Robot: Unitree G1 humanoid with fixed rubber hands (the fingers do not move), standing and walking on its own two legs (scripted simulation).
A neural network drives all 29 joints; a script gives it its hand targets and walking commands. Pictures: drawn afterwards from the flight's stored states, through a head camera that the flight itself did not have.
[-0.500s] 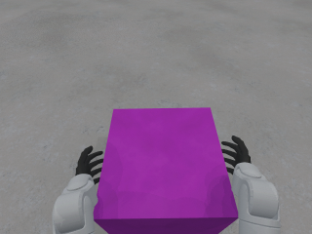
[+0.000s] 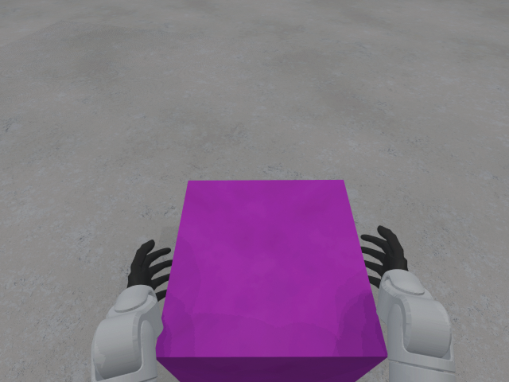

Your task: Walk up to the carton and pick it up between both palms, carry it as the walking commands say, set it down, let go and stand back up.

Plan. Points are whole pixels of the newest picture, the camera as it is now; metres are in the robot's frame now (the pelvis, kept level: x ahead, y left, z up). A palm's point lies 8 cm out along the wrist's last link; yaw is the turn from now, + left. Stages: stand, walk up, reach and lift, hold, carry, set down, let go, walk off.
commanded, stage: carry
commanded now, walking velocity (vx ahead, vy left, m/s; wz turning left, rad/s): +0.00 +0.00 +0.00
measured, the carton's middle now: (266, 278) +0.31 +0.00 -0.02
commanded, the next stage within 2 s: hold in 1.78 s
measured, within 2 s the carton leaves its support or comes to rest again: neither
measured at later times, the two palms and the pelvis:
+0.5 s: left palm (147, 303) +0.24 +0.17 +0.06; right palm (398, 288) +0.25 -0.19 +0.07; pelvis -0.01 -0.01 +0.00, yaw +0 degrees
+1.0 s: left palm (158, 304) +0.24 +0.16 +0.05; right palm (406, 289) +0.25 -0.20 +0.06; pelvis -0.01 -0.02 +0.00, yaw +1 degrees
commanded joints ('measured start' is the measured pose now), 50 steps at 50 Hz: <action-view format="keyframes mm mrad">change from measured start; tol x16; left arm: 1 -501 -700 -714 -184 -315 -15 -218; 4 -527 -599 -619 -20 -243 -51 -217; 8 -563 -732 -745 -251 -336 -29 -207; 11 -538 -580 -593 21 -222 -42 -209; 21 -557 -701 -719 -192 -325 -70 -218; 25 -543 -642 -627 1 -242 -86 -230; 31 -552 -723 -713 -183 -315 -100 -231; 50 -601 -627 -621 -24 -236 -126 -241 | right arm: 1 -411 691 733 -145 353 17 231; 4 -383 590 605 74 269 -17 238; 6 -439 721 736 -203 384 -8 231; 11 -416 566 587 83 254 -12 231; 16 -419 681 697 -130 348 -35 232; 36 -425 599 609 75 267 -94 254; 39 -448 716 729 -143 364 -75 250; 40 -407 617 625 86 267 -82 259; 49 -455 744 751 -119 357 -77 262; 50 -456 619 613 62 270 -95 257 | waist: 1 -6 -12 -250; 50 -19 32 -251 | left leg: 1 141 136 -135 -96 186 30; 50 102 117 -111 -77 110 7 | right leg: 1 43 -129 129 -124 180 -17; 50 37 -145 135 -120 230 -17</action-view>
